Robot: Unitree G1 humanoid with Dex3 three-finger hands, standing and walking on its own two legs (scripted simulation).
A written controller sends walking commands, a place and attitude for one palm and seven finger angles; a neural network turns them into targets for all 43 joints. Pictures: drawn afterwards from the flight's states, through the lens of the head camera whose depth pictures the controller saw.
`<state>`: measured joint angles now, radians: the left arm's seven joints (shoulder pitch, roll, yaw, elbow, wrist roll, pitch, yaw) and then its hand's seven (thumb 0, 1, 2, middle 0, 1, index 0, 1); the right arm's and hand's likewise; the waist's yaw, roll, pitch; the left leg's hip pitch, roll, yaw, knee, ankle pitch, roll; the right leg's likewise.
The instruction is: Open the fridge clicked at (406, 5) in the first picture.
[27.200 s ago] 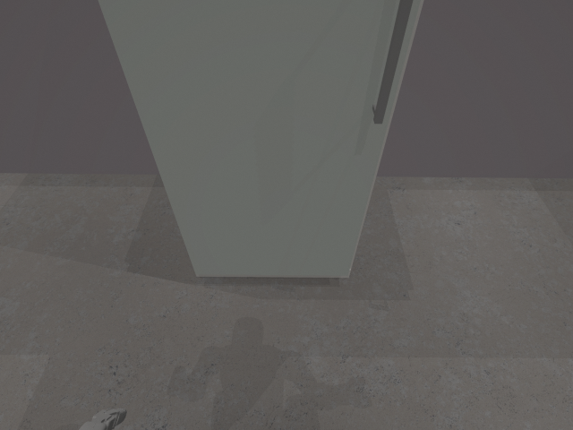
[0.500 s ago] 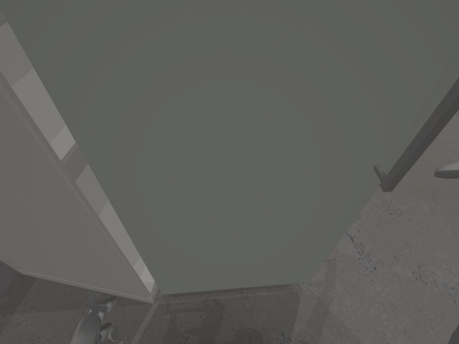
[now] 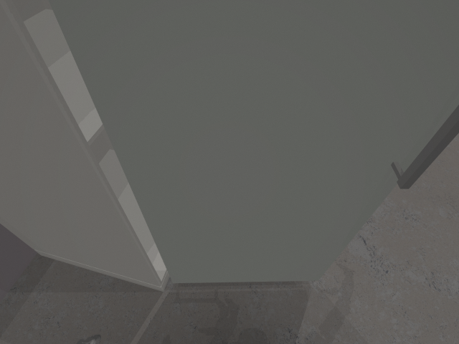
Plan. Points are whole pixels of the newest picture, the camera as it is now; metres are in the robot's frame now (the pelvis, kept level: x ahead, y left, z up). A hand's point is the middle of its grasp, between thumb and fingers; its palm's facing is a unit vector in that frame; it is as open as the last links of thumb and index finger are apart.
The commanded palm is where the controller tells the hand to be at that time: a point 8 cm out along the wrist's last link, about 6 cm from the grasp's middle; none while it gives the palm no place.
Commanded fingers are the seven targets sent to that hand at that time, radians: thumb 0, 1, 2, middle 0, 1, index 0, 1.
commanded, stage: slip the hand off the handle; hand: right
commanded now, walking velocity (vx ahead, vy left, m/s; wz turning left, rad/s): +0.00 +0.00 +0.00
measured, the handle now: out of the picture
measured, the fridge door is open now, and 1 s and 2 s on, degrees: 74 74 74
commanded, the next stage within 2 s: draw the hand back to the body in 0.44 s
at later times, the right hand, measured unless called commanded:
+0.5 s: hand out of the picture +0.28 -0.38 +0.22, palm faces +0.42 +0.88 -0.21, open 14.7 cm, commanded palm +0.23 -0.41 +0.23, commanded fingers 0.00 0.55 -0.20 0.25 1.15 0.25 1.15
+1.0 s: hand out of the picture +0.22 -0.35 +0.20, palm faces +0.11 +0.99 -0.06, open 14.7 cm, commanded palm +0.18 -0.38 +0.21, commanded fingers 0.00 0.44 -0.25 0.25 1.09 0.25 1.09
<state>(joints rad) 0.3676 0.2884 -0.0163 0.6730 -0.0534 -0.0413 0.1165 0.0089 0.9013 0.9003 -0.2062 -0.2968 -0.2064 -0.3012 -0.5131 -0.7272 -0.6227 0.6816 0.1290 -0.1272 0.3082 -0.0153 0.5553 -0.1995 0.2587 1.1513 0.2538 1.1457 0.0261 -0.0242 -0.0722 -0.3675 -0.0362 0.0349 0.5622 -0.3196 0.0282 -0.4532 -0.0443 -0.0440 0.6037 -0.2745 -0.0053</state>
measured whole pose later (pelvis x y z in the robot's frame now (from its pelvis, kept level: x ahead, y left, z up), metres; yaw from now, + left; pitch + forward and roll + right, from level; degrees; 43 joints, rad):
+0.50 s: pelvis +0.00 -0.01 +0.00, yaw -2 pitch +3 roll +1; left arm 0.22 0.25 -0.06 0.61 -0.06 -0.14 0.14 0.01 0.90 0.90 -0.21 -0.30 -0.21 -0.30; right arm -0.23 -0.61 -0.60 0.26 0.23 -0.01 0.29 -0.02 0.56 -0.20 0.26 1.15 0.25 1.15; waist -0.06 -0.03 -0.07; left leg -0.27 -0.01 0.06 0.54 -0.32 0.01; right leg -0.38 -0.01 -0.02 0.59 -0.27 -0.02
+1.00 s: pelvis -0.01 -0.01 +0.01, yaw -3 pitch -1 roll +1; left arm 0.23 0.30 -0.08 0.57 -0.11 -0.18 0.09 0.01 0.90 0.90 -0.21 -0.30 -0.21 -0.30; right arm -0.08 -0.64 -0.60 0.23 0.41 0.26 0.61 -0.01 0.55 -0.20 0.26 1.15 0.25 1.14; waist -0.05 -0.05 -0.06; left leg -0.17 -0.01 0.07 0.48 -0.30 0.01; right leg -0.28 -0.01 -0.01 0.55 -0.25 -0.02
